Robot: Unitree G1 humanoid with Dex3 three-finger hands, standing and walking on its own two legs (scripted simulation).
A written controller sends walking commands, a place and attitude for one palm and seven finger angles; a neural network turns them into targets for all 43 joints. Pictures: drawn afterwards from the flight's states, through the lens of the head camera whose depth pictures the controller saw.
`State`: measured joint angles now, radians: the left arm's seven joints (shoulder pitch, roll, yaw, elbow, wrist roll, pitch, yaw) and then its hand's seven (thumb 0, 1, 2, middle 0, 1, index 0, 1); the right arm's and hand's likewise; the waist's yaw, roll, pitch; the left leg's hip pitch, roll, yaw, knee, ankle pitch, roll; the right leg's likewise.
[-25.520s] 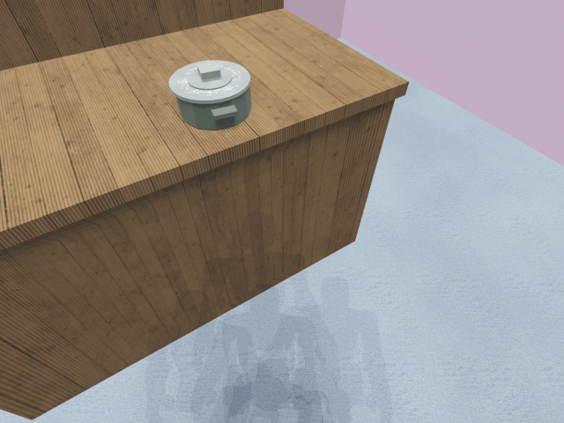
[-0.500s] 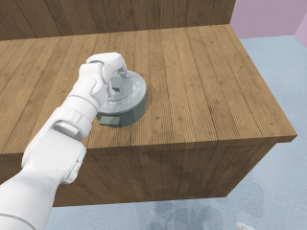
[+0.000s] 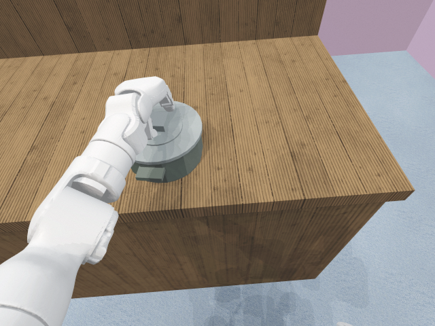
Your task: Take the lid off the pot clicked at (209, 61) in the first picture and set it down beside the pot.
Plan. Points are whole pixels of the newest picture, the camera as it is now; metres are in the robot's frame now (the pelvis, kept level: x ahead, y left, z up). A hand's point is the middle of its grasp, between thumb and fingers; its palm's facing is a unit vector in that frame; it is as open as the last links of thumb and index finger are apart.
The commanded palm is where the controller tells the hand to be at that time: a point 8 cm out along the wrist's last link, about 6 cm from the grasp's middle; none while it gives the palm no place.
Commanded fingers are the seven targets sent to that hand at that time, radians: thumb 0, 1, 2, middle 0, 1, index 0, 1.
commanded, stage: close the fingers and squeeze the knob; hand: left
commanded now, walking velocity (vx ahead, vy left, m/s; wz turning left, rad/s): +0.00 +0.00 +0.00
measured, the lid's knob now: (156, 121) +0.49 +0.11 +0.11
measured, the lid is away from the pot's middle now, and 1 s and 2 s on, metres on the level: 0.00 0.00 0.00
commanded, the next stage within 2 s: lift the lid straight up in 1.52 s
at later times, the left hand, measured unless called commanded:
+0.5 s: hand (149, 121) +0.47 +0.12 +0.13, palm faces -0.36 -0.05 -0.93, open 9.0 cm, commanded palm +0.45 +0.12 +0.19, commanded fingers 0.00 0.13 1.00 -0.62 -0.94 -0.62 -0.94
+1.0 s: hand (152, 120) +0.47 +0.11 +0.13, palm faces -0.37 -0.07 -0.93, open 8.1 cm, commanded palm +0.46 +0.11 +0.19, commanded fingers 0.00 0.34 0.88 -0.75 -1.02 -0.71 -0.99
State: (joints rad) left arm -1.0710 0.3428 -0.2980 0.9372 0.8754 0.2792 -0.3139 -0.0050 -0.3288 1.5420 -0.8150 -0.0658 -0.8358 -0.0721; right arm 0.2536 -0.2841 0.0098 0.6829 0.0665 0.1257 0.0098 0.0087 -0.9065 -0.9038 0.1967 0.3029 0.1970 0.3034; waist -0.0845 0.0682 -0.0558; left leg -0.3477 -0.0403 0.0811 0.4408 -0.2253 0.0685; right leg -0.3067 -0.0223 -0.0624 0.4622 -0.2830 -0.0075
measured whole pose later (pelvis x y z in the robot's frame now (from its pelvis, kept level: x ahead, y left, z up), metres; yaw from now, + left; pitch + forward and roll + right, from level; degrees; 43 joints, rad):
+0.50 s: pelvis +0.00 +0.00 +0.00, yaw +1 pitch +7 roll +0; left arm -1.08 0.35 -0.33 0.94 0.87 0.28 -0.34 0.00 0.03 1.05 -0.54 -0.82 -0.58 -0.83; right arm 0.26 -0.28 0.01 0.69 0.06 0.12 0.00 0.01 -0.91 -0.90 0.20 0.30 0.20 0.30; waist -0.08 0.07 -0.05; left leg -0.35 -0.04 0.07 0.44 -0.22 0.07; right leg -0.31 -0.02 -0.07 0.46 -0.28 -0.01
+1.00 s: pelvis +0.00 +0.00 +0.00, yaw +0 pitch +7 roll +0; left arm -1.12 0.33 -0.32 0.99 0.88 0.30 -0.34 0.01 0.17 0.82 -0.68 -0.99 -0.62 -0.95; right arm 0.24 -0.28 0.02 0.69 0.07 0.12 -0.01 0.01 -0.91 -0.90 0.20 0.30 0.20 0.30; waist -0.08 0.07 -0.06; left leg -0.35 -0.04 0.07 0.44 -0.22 0.06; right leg -0.31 -0.02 -0.07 0.47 -0.28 -0.01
